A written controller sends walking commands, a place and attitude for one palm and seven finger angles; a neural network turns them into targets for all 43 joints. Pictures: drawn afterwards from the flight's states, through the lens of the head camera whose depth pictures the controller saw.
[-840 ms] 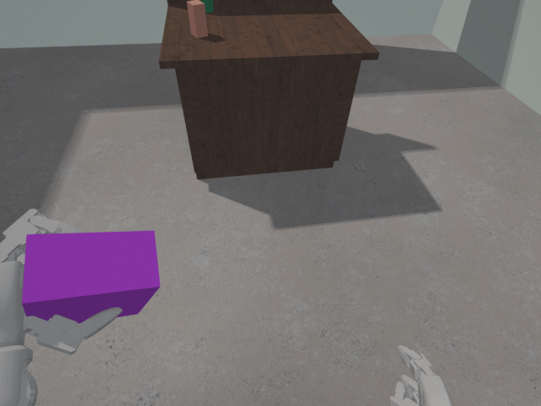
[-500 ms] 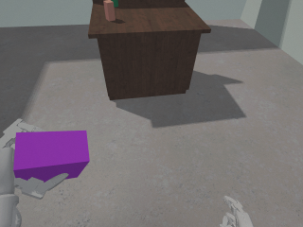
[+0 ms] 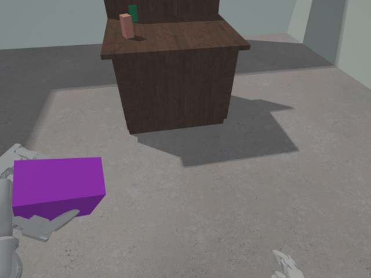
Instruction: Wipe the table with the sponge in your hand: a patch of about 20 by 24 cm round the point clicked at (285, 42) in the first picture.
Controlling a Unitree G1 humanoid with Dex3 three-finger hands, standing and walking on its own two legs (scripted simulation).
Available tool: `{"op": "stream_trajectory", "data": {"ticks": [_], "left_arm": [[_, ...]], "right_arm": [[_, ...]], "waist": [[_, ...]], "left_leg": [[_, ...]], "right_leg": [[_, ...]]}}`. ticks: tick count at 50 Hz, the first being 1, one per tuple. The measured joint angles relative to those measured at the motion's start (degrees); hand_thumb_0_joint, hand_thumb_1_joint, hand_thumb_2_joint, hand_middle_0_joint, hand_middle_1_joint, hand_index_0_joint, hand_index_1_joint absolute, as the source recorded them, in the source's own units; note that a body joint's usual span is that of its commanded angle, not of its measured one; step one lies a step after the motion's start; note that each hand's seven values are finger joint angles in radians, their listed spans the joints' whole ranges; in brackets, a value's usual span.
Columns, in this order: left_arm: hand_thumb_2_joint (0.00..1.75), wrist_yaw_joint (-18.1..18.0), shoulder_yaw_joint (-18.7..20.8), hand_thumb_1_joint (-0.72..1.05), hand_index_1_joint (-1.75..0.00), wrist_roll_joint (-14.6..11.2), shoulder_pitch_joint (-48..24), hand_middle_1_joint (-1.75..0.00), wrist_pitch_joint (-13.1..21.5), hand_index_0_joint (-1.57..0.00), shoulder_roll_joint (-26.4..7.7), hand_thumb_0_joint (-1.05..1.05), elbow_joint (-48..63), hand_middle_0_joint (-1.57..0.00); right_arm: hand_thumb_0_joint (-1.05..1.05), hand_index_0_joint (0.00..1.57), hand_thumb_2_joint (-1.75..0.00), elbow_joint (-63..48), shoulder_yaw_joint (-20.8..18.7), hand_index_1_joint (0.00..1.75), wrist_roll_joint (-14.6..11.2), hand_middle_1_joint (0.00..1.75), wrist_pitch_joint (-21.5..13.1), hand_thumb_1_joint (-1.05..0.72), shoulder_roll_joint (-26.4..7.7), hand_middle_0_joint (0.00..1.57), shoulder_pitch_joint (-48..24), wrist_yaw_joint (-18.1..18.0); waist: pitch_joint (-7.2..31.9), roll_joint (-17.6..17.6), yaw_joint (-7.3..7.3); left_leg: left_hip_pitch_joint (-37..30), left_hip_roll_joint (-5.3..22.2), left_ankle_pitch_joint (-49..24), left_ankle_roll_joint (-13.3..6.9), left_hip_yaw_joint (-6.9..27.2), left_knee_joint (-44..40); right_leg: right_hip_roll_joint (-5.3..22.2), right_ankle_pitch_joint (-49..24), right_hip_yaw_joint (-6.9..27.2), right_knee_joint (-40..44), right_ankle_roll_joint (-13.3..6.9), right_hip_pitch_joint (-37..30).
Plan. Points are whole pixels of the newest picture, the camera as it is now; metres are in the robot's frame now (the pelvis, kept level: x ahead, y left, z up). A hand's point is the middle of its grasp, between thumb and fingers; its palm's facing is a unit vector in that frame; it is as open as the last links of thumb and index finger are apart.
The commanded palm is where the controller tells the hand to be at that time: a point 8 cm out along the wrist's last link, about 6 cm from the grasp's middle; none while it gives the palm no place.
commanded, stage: walk to a spot facing it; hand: left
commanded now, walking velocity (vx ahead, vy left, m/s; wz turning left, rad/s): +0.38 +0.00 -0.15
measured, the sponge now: (71, 190) +0.22 +0.21 +0.15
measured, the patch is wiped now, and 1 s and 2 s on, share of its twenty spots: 0.00 0.00 0.00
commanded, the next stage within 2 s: turn to face it in 1.92 s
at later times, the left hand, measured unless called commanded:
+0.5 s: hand (107, 121) +0.37 +0.19 +0.18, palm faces +0.28 -0.85 -0.45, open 10.7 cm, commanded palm +0.32 +0.24 +0.19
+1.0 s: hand (134, 86) +0.51 +0.16 +0.18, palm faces +0.39 -0.83 -0.40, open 10.7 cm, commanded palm +0.47 +0.20 +0.19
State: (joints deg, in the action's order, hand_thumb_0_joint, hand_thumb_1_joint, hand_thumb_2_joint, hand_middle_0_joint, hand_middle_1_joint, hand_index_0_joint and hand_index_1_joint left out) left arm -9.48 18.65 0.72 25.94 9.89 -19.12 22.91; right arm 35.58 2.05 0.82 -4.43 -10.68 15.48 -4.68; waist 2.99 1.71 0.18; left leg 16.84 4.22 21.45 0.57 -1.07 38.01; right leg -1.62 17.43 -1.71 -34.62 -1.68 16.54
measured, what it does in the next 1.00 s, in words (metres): walks ahead: left foot, then right foot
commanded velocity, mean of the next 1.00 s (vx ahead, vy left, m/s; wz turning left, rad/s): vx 0.38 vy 0.00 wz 0.04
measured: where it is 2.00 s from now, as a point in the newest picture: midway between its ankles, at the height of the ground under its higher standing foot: (215, 224)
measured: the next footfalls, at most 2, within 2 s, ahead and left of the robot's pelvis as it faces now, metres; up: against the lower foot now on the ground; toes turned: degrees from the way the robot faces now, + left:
left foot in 0.20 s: +0.12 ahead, +0.13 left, +0.00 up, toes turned +7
right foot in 0.58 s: +0.27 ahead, -0.16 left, +0.00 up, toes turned -17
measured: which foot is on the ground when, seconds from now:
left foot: down 0.00-0.00, up 0.02-0.18, down 0.20-0.58, up 0.60-1.00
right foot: down 0.00-0.22, up 0.24-0.56, down 0.58-1.00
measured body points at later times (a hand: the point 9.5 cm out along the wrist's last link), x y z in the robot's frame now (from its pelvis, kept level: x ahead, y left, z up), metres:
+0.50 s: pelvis +0.13 -0.02 +0.01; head +0.15 -0.02 +0.46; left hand +0.35 +0.23 +0.21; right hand +0.26 -0.24 -0.08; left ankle +0.08 +0.12 -0.73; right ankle +0.19 -0.15 -0.68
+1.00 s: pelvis +0.29 -0.07 +0.00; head +0.31 -0.06 +0.45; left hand +0.49 +0.20 +0.20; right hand +0.44 -0.33 -0.07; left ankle +0.38 +0.04 -0.72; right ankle +0.23 -0.15 -0.73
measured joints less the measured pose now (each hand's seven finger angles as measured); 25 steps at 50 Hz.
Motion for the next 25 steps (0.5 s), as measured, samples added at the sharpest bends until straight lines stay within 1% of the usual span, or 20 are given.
{"op": "stream_trajectory", "data": {"ticks": [1, 3, 5, 7, 10, 11, 12, 13, 15, 16, 18, 19, 21, 23, 25], "left_arm": [[1.0, 0.1, -0.3, -0.53, -1.36, 0.0, -0.4, -1.36, 0.2, -0.66, 0.1, -0.01, 0.0, -0.66], [1.0, 0.3, -1.4, -0.53, -1.36, 0.1, -1.4, -1.36, 0.5, -0.66, 0.7, -0.01, -0.2, -0.66], [1.0, 0.4, -2.2, -0.53, -1.36, 0.2, -1.7, -1.36, 0.8, -0.66, 1.2, -0.01, 0.0, -0.66], [1.0, 0.6, -2.0, -0.53, -1.36, 0.1, -0.7, -1.36, 1.3, -0.66, 1.0, -0.01, 1.3, -0.66], [1.0, 0.3, -0.6, -0.53, -1.36, -0.4, 1.2, -1.36, 1.9, -0.66, -0.2, -0.01, 4.3, -0.66], [1.0, 0.1, 0.2, -0.53, -1.36, -0.7, 1.7, -1.36, 2.1, -0.66, -0.9, -0.01, 5.2, -0.66], [1.0, -0.1, 1.1, -0.53, -1.36, -1.0, 1.9, -1.36, 2.3, -0.66, -1.4, -0.01, 5.5, -0.66], [1.0, -0.4, 1.7, -0.53, -1.36, -1.0, 1.8, -1.36, 2.4, -0.66, -1.7, -0.01, 5.2, -0.66], [1.0, -0.4, 2.1, -0.53, -1.36, -0.9, 0.7, -1.36, 2.1, -0.66, -2.1, -0.01, 3.7, -0.66], [1.0, -0.3, 2.1, -0.53, -1.36, -0.7, 0.1, -1.36, 1.7, -0.66, -2.2, -0.01, 3.2, -0.66], [1.0, -0.2, 1.8, -0.53, -1.36, -0.6, -0.6, -1.36, 1.1, -0.66, -1.9, -0.01, 3.2, -0.66], [1.0, -0.1, 1.6, -0.53, -1.36, -0.5, -0.5, -1.37, 0.9, -0.66, -1.7, -0.01, 3.7, -0.66], [1.0, 0.3, 1.2, -0.53, -1.36, -0.3, 0.2, -1.37, 0.8, -0.66, -1.3, -0.01, 4.8, -0.66], [1.0, 0.7, 1.1, -0.53, -1.36, -0.3, 1.0, -1.37, 1.0, -0.66, -1.4, -0.01, 5.5, -0.66], [1.0, 1.0, 1.4, -0.53, -1.36, -0.4, 1.7, -1.37, 1.2, -0.66, -2.0, -0.01, 5.7, -0.66]], "right_arm": [[0.01, 0.21, -0.9, 0.3, -0.1, 0.3, -0.1, 0.3, 0.0, -0.9, -0.1, 0.2, 0.1, 0.2], [0.01, 0.21, -0.9, 1.4, -0.4, 0.3, -0.3, 0.3, 0.3, -0.9, -0.7, 0.2, 0.1, 0.5], [0.01, 0.2, -0.9, 2.2, -0.6, 0.3, -0.3, 0.3, 0.7, -0.9, -1.5, 0.2, -0.2, 0.8], [0.01, 0.2, -0.9, 2.2, -0.7, 0.3, -0.2, 0.3, 1.2, -0.9, -1.9, 0.2, -0.5, 0.9], [0.01, 0.2, -0.9, 0.5, -0.9, 0.3, -0.1, 0.3, 1.3, -0.9, -2.5, 0.2, -0.6, 0.7], [0.01, 0.2, -0.9, -0.2, -1.1, 0.3, -0.1, 0.3, 1.1, -0.9, -2.4, 0.2, -0.9, 0.5], [0.01, 0.2, -0.9, -0.4, -1.3, 0.3, -0.2, 0.3, 1.0, -0.9, -2.0, 0.2, -1.6, 0.4], [0.01, 0.2, -0.9, -0.5, -1.5, 0.3, -0.2, 0.3, 0.8, -0.9, -1.5, 0.2, -2.2, 0.3], [0.01, 0.2, -0.9, -0.4, -1.6, 0.3, -0.1, 0.3, 0.0, -0.9, -0.4, 0.2, -3.0, 0.4], [0.01, 0.2, -0.9, -0.3, -1.5, 0.3, -0.3, 0.3, -0.4, -0.9, 0.2, 0.2, -3.2, 0.6], [0.01, 0.2, -0.9, -0.3, -0.9, 0.3, -0.5, 0.3, -1.0, -0.9, 1.2, 0.2, -3.3, 1.2], [0.01, 0.2, -0.9, -0.5, -0.6, 0.3, -0.5, 0.3, -1.2, -0.9, 1.6, 0.2, -3.2, 1.5], [0.01, 0.2, -0.9, -0.9, -0.1, 0.3, -0.4, 0.3, -1.6, -0.9, 2.3, 0.2, -2.8, 1.8], [0.01, 0.2, -0.9, -1.3, 0.2, 0.3, -0.2, 0.3, -1.8, -0.9, 2.9, 0.2, -2.2, 1.8], [0.01, 0.21, -0.9, -1.4, 0.3, 0.3, -0.2, 0.3, -1.9, -0.9, 3.2, 0.2, -1.6, 1.6]], "waist": [[0.1, -0.2, -0.04], [-0.2, -0.7, -0.02], [-0.8, -1.4, -0.02], [-1.4, -2.3, 0.03], [-2.6, -3.2, 0.18], [-3.1, -3.7, -0.01], [-3.6, -4.6, -0.36], [-3.7, -4.9, -0.51], [-3.5, -4.1, -0.09], [-3.4, -3.7, 0.07], [-3.3, -2.9, 0.11], [-3.3, -2.5, 0.13], [-3.5, -1.7, 0.26], [-3.9, -1.0, 0.49], [-4.5, -0.3, 0.71]], "left_leg": [[0.7, 0.0, 2.0, -0.3, -0.3, 2.1], [3.0, -0.7, 5.2, -0.3, -0.7, 8.4], [4.8, -1.1, 6.4, -0.1, -1.6, 12.0], [4.9, -0.9, 5.1, -0.1, -3.1, 9.2], [1.4, -0.6, -1.8, -0.2, -5.5, -3.0], [0.3, -0.7, -6.0, -0.6, -6.4, -4.8], [-0.2, -0.9, -6.4, -0.9, -7.6, -3.9], [-0.8, -0.7, -5.2, -1.1, -8.5, -3.1], [-2.1, 0.1, -3.1, -1.2, -8.9, -3.3], [-2.9, 0.6, -2.8, -1.1, -8.9, -4.3], [-4.7, 1.6, -3.2, -0.4, -9.3, -6.9], [-5.7, 2.1, -3.5, -0.1, -9.5, -8.1], [-7.6, 3.0, -3.7, 0.6, -10.1, -10.4], [-9.4, 3.8, -3.4, 1.5, -10.5, -11.9], [-11.0, 4.7, -2.6, 2.5, -10.7, -12.4]], "right_leg": [[0.1, -0.3, 0.0, -0.8, -0.2, 0.3], [0.5, 1.4, -0.4, -1.3, -0.4, -0.2], [0.9, 2.0, -0.4, 0.1, -0.5, -1.5], [1.3, 1.8, 0.0, 1.7, -0.2, -2.8], [1.3, 3.1, 0.9, 1.3, 0.6, -4.1], [1.4, 4.4, 1.6, -0.7, 0.9, -3.8], [2.0, 6.2, 2.1, -4.8, 1.0, -2.7], [2.0, 8.8, 2.0, -10.7, 1.1, -0.7], [1.8, 11.1, 0.6, -22.2, 1.4, 3.6], [2.0, 10.9, -0.2, -26.1, 1.6, 5.8], [3.1, 8.9, -2.1, -29.2, 2.1, 9.6], [3.8, 7.5, -3.0, -28.6, 2.3, 11.1], [5.2, 4.6, -4.7, -24.4, 2.7, 12.9], [6.1, 2.3, -6.1, -18.2, 2.9, 13.2], [6.3, 0.7, -7.5, -11.6, 3.0, 12.2]]}}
